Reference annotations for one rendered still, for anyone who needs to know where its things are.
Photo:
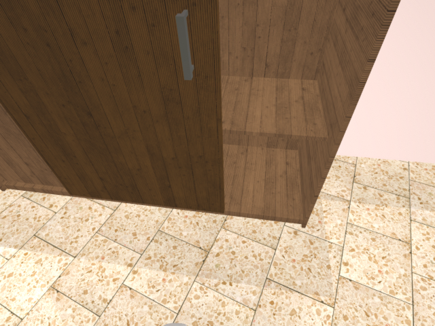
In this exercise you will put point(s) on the handle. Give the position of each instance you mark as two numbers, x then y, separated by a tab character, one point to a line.
184	45

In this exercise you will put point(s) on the wardrobe door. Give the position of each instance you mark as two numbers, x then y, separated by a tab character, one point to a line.
19	160
97	87

